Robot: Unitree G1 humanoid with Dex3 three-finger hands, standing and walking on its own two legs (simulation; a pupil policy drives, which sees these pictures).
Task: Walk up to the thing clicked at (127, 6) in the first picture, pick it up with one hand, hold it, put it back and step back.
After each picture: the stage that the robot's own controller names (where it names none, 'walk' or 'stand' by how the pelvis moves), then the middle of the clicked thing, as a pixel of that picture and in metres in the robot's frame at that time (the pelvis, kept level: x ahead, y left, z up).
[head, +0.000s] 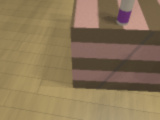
stand; (127, 3) +0.84 -0.27 +0.04
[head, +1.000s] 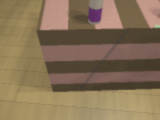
rise first; out of the picture +0.78 -0.07 +0.07
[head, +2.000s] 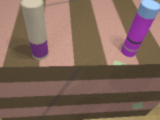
walk; (37, 32) +0.53 +0.17 +0.07
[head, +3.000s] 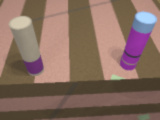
stand; (29, 49) +0.47 +0.20 +0.05
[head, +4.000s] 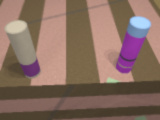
stand; (25, 53) +0.47 +0.21 +0.04
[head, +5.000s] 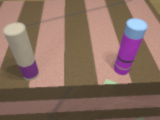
stand; (24, 54) +0.47 +0.22 +0.04
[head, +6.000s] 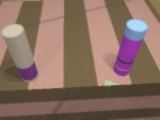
stand; (22, 56) +0.46 +0.22 +0.04
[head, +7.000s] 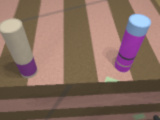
rise first; (21, 52) +0.46 +0.23 +0.04
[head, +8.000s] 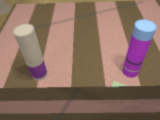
go down; (32, 55) +0.47 +0.22 +0.04
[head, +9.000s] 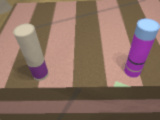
go down; (33, 55) +0.46 +0.22 +0.04
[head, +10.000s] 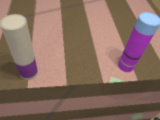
go down; (22, 51) +0.45 +0.19 +0.07
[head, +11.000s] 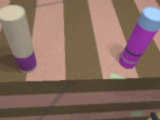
close in; (21, 44) +0.46 +0.19 +0.07
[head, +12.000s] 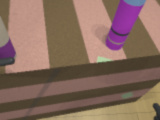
close; out of the picture +0.47 +0.22 +0.11
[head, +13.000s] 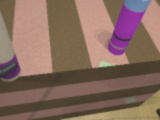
lift; out of the picture +0.42 +0.21 +0.10
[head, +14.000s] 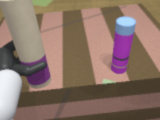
lift; (29, 45) +0.35 +0.13 +0.23
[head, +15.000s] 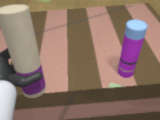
hold; (25, 56) +0.33 +0.15 +0.20
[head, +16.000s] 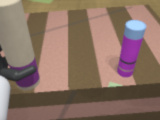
hold; (18, 49) +0.33 +0.16 +0.23
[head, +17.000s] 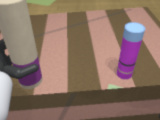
crouch; (22, 47) +0.34 +0.16 +0.23
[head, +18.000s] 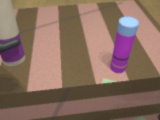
crouch; (3, 23) +0.43 +0.20 +0.24
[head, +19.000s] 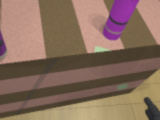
lower; out of the picture +0.48 +0.22 +0.12
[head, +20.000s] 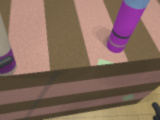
lower; out of the picture +0.44 +0.21 +0.11
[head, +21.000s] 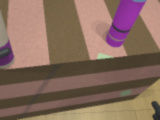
lower; out of the picture +0.46 +0.21 +0.12
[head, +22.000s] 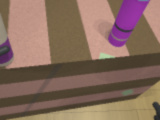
lower; out of the picture +0.46 +0.22 +0.12
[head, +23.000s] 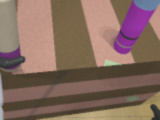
open; (5, 36) +0.45 +0.20 +0.11
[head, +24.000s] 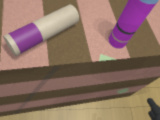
sink last; (44, 28) +0.52 +0.08 +0.03
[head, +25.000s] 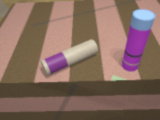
sink last; (70, 56) +0.52 +0.08 -0.01
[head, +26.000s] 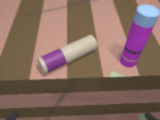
stand; (68, 53) +0.50 +0.06 -0.01
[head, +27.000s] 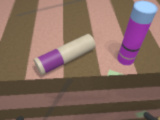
stand; (65, 53) +0.50 +0.06 +0.00
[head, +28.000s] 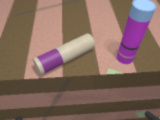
stand; (65, 53) +0.50 +0.06 +0.01
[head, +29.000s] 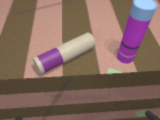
stand; (65, 52) +0.49 +0.06 +0.01
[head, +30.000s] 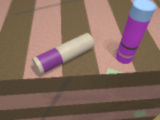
stand; (64, 52) +0.50 +0.06 +0.01
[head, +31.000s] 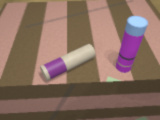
stand; (68, 61) +0.51 +0.06 -0.05
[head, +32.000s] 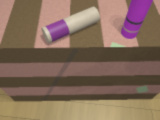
walk; (71, 24) +0.61 +0.04 -0.02
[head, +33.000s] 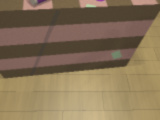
walk; out of the picture +0.87 +0.14 -0.03
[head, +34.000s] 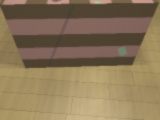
stand; out of the picture +1.13 +0.08 -0.03
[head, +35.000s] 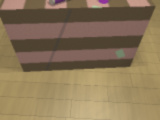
stand; out of the picture +1.12 +0.09 -0.05
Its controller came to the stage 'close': yes
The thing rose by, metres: 0.22
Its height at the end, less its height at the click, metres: -0.09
